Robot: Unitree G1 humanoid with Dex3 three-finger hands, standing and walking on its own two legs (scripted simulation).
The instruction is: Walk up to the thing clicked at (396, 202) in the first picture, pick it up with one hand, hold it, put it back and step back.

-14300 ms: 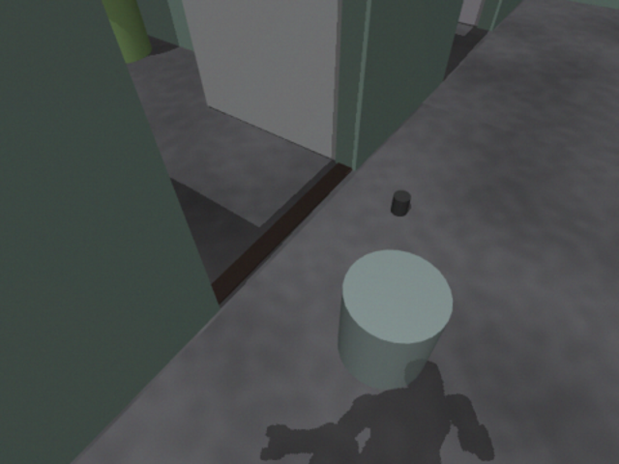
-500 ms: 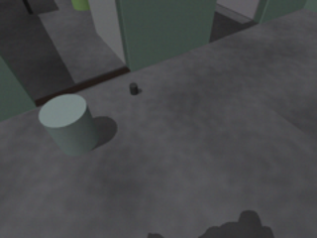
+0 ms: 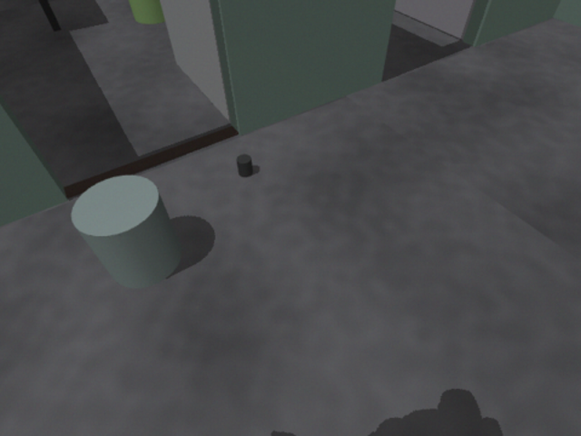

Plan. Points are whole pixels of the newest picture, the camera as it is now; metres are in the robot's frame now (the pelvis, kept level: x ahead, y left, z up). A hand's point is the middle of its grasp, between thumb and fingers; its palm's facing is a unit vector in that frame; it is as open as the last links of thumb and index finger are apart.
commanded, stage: stand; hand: left
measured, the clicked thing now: (244, 165) +1.47 +0.29 -0.74
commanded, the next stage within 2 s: walk up in 0.20 s
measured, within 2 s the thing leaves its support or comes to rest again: neither
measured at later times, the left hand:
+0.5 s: hand out of the picture +0.05 +0.34 -0.17, palm faces +0.08 -0.92 -0.38, open 7.4 cm
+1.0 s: hand (141, 306) +0.37 +0.32 -0.14, palm faces -0.02 -0.92 -0.40, open 7.4 cm
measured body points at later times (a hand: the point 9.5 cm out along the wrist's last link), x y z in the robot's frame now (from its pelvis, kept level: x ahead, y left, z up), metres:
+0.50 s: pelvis +0.06 +0.05 -0.02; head +0.06 +0.06 +0.43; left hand +0.05 +0.39 -0.14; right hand +0.16 -0.29 -0.12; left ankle +0.14 +0.19 -0.75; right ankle -0.03 -0.12 -0.75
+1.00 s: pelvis +0.27 +0.03 -0.03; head +0.28 +0.01 +0.42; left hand +0.37 +0.36 -0.12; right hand +0.30 -0.29 -0.16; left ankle +0.14 +0.18 -0.74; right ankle +0.37 -0.09 -0.75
